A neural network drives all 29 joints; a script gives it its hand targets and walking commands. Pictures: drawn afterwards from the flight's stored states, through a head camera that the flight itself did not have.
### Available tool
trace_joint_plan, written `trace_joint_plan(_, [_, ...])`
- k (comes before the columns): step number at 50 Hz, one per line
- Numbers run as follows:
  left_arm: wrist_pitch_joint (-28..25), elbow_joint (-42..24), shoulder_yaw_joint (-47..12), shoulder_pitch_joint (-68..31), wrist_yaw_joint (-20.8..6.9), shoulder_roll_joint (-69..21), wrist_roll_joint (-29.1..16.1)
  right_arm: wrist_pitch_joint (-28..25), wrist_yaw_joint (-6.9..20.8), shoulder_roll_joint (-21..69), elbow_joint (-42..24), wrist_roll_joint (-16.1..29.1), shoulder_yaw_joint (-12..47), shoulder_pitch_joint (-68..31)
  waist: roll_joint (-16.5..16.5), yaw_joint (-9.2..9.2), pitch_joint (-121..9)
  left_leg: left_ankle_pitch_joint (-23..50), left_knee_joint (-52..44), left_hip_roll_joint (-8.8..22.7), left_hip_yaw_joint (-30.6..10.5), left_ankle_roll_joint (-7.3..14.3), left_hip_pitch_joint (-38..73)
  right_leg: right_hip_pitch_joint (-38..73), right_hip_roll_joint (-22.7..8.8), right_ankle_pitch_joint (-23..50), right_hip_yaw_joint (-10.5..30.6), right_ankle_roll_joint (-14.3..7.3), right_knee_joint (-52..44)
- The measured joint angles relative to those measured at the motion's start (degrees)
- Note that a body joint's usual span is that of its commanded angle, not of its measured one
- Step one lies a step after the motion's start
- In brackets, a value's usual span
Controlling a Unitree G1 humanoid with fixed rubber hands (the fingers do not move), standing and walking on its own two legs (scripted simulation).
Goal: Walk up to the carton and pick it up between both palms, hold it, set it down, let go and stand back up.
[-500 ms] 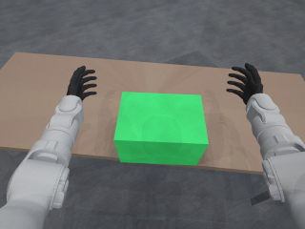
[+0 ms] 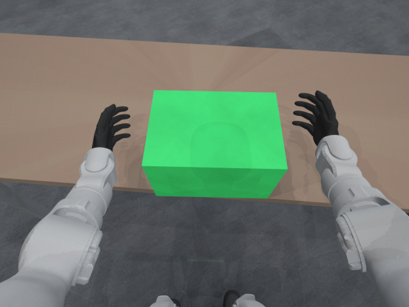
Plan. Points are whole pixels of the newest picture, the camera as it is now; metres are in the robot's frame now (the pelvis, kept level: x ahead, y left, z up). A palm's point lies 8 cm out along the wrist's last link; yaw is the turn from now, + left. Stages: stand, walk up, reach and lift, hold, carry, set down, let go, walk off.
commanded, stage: reach and lift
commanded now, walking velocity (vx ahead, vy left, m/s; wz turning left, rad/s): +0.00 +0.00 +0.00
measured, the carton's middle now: (213, 146) +0.45 +0.00 -0.03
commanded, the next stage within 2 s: none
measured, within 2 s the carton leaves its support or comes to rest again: neither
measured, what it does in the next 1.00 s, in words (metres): stands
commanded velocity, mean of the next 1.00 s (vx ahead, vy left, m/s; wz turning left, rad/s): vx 0.00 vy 0.00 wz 0.00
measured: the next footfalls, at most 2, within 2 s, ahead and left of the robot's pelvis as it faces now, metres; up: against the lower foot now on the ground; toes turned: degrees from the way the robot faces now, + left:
none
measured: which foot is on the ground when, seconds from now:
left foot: down 0.00-1.00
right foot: down 0.00-1.00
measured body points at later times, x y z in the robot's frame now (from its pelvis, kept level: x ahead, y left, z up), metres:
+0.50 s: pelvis -0.01 -0.02 -0.02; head +0.12 -0.01 +0.41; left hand +0.44 +0.21 -0.01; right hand +0.49 -0.20 +0.02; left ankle +0.00 +0.13 -0.70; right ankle +0.04 -0.10 -0.70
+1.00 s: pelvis +0.00 +0.01 -0.01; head +0.12 -0.01 +0.42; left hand +0.45 +0.18 +0.01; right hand +0.47 -0.19 +0.01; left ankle +0.00 +0.13 -0.70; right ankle +0.04 -0.10 -0.70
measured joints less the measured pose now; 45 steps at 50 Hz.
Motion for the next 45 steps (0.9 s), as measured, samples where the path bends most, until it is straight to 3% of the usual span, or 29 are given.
trace_joint_plan(8, [-3.33,7.05,4.73,-6.46,-1.58,-2.03,2.88,-2.75,-1.18,-1.22,9.17,0.91,3.13,-3.77,0.81,1.35,-0.78,-2.34,4.50,-0.12,1.27,0.37,-2.17,-3.79,-0.33,-2.98,1.39,0.13,6.64])
trace_joint_plan(15, [-3.79,11.35,2.71,-8.47,-2.85,-0.17,-1.77,-2.25,-2.13,-2.21,3.75,4.12,7.80,-2.23,-1.14,0.84,0.76,-2.21,4.72,-0.73,2.23,0.32,-1.84,-4.92,-0.92,-4.07,2.41,-0.14,9.41])
trace_joint_plan(20, [-4.55,11.40,0.10,-7.67,-3.27,0.02,-3.86,-2.21,-2.16,-0.60,1.93,3.92,8.27,-3.71,-2.45,0.04,0.18,-2.28,5.82,-0.82,1.39,-0.18,-4.25,-7.05,-1.11,-4.50,1.63,-0.72,10.61])
trace_joint_plan(27, [-5.81,6.01,2.84,-4.32,-1.97,-2.42,1.68,-4.06,-2.80,4.16,6.02,0.37,3.65,-5.91,-1.86,-0.34,-1.52,-2.88,7.79,-0.61,-0.99,-0.89,-7.94,-8.96,-1.04,-4.80,-0.65,-1.14,10.60])
trace_joint_plan(33, [-6.42,2.55,7.09,-3.30,-0.23,-4.90,6.93,-6.61,-5.35,7.16,7.43,-5.71,-3.41,-5.54,0.85,-0.67,-2.46,-3.47,8.66,-0.32,-1.64,-0.61,-9.01,-8.95,-0.72,-4.48,-1.25,-0.64,9.57])
trace_joint_plan(38, [-5.93,3.04,10.67,-4.23,1.10,-6.83,9.92,-7.21,-6.52,7.36,7.36,-9.20,-5.53,-4.28,1.98,-0.53,-1.67,-3.78,8.04,-0.12,-0.42,0.14,-6.69,-6.94,-0.43,-4.07,-0.04,0.05,8.52])
trace_joint_plan(45, [-5.54,6.97,11.56,-5.13,1.74,-8.44,9.87,-5.67,-6.32,5.67,6.94,-8.65,-3.77,-2.98,1.49,0.79,-0.07,-3.73,6.29,-0.25,1.42,1.05,-2.49,-3.65,-0.41,-3.69,1.77,0.72,7.35])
